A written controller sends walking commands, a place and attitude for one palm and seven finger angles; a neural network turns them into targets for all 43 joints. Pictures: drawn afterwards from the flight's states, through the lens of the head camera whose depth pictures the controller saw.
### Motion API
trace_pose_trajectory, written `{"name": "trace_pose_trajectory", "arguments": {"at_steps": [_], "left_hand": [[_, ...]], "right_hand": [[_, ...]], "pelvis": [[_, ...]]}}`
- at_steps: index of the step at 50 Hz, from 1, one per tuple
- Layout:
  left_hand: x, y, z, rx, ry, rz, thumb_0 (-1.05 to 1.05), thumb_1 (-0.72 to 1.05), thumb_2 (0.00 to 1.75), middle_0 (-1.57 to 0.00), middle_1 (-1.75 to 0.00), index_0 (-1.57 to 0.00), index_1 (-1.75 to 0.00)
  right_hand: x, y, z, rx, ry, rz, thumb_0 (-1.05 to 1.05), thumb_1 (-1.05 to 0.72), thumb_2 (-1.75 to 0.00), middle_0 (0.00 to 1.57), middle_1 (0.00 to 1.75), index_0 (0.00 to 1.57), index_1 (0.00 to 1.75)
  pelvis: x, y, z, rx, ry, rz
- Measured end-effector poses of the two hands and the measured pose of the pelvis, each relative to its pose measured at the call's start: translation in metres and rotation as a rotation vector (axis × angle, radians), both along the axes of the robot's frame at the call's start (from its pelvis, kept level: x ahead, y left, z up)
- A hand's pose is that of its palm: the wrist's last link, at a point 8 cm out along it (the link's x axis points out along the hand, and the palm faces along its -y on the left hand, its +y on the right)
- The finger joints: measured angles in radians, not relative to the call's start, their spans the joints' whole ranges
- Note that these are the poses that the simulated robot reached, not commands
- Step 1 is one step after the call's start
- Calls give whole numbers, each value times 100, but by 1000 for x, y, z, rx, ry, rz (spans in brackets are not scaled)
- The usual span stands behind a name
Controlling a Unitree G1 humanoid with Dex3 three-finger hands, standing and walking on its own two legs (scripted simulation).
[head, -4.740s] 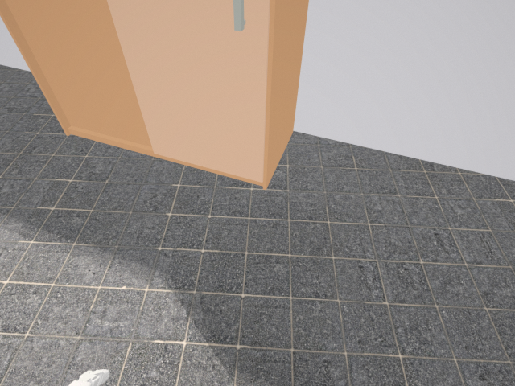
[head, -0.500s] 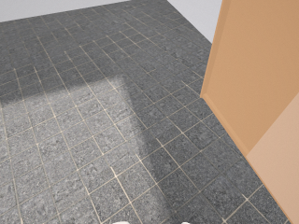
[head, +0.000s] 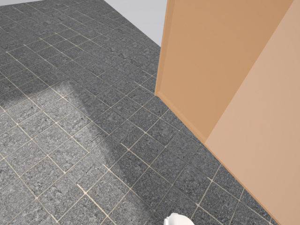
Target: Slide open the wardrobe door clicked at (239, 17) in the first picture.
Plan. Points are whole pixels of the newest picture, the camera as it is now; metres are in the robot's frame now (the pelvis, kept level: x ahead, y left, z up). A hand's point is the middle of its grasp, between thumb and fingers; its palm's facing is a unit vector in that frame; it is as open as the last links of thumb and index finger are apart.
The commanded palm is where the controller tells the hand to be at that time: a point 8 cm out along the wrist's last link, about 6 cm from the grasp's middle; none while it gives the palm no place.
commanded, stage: turn to face it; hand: right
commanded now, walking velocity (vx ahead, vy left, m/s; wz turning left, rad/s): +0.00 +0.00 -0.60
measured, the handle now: out of the picture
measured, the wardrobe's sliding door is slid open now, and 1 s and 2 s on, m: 0.00 0.00 0.00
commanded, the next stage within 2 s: take the last steps up to it in 1.38 s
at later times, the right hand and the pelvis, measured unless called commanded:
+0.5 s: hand out of the picture +0.00 -0.27 -0.16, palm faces +0.34 +0.90 -0.27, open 7.4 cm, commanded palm none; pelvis +0.00 -0.03 +0.00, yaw -18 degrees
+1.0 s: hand out of the picture -0.05 -0.21 -0.16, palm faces +0.57 +0.78 -0.25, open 7.4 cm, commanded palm none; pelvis +0.00 +0.00 +0.00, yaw -37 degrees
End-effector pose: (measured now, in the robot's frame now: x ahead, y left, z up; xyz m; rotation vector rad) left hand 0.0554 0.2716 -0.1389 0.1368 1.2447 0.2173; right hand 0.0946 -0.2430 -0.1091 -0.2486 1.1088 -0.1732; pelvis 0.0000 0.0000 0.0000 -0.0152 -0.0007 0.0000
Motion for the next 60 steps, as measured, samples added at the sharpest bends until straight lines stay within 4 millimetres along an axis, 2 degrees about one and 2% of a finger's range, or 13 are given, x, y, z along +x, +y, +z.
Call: {"name": "trace_pose_trajectory", "arguments": {"at_steps": [4, 7, 14, 18, 22, 28, 34, 38, 43, 47, 50, 56, 60], "left_hand": [[21, 1, 6, 7, -1, -71, 0, 91, 90, -20, -30, -20, -30], [40, -6, 9, 13, 6, -137, 0, 91, 90, -20, -30, -20, -30], [99, -53, 12, 51, -64, -315, 0, 90, 90, -20, -30, -20, -30], [115, -77, 23, 59, -116, -372, 0, 90, 90, -20, -30, -20, -30], [116, -90, 29, 56, -103, -409, 0, 90, 90, -20, -30, -20, -30], [113, -92, 22, 25, -66, -442, 0, 90, 90, -21, -30, -21, -30], [115, -75, 1, -12, -24, -461, 0, 90, 90, -21, -30, -21, -30], [123, -64, -9, -17, 0, -494, 0, 90, 90, -21, -30, -21, -30], [134, -65, -3, -13, 28, -558, 0, 90, 90, -20, -30, -20, -30], [142, -77, 3, 3, 43, -623, 0, 90, 90, -20, -30, -20, -30], [151, -96, 7, 20, 34, -685, 0, 90, 90, -20, -30, -20, -30], [167, -148, 13, 45, -67, -804, 0, 90, 90, -20, -30, -20, -30], [162, -169, 25, 43, -100, -843, 0, 90, 90, -20, -30, -20, -30]], "right_hand": [[-26, 2, -3, 15, 36, -55, 0, -90, -90, 20, 30, 20, 30], [-48, -2, -9, 32, 66, -106, 0, -90, -90, 20, 30, 20, 30], [-109, -37, -40, 68, 157, -258, 0, -90, -90, 20, 30, 20, 30], [-131, -57, -41, 60, 211, -328, 0, -91, -90, 20, 30, 20, 30], [-128, -68, -29, 51, 163, -366, 0, -91, -90, 20, 30, 20, 30], [-106, -70, -13, 25, 57, -391, 0, -91, -90, 20, 30, 19, 30], [-85, -51, -2, -12, -42, -407, 0, -91, -90, 20, 30, 19, 30], [-92, -31, 3, -29, -71, -436, 0, -91, -90, 20, 30, 20, 30], [-121, -12, 4, -6, -30, -512, 0, -90, -90, 20, 30, 20, 30], [-151, -1, -4, 27, 14, -577, 0, -90, -90, 20, 30, 20, 30], [-180, 2, -14, 54, 51, -635, 0, -90, -90, 20, 30, 20, 30], [-249, -2, -45, 104, 145, -762, 0, -90, -90, 20, 30, 20, 30], [-273, -5, -39, 112, 190, -813, 0, -91, -90, 20, 30, 20, 30]], "pelvis": [[0, 3, 3, -17, -5, -60], [-1, 1, 3, -19, -1, -104], [-3, -23, -12, 7, 16, -200], [-5, -31, -8, 17, 12, -237], [-5, -34, 1, 35, 10, -284], [-3, -29, 4, 30, 8, -347], [4, -8, -4, 8, 9, -420], [5, 2, -7, 4, -4, -485], [5, 6, 0, -13, -10, -550], [3, 5, 2, -18, -6, -603], [-3, -1, 0, -12, -3, -638], [-19, -19, -13, 3, -3, -697], [-25, -24, -4, 20, -14, -721]]}}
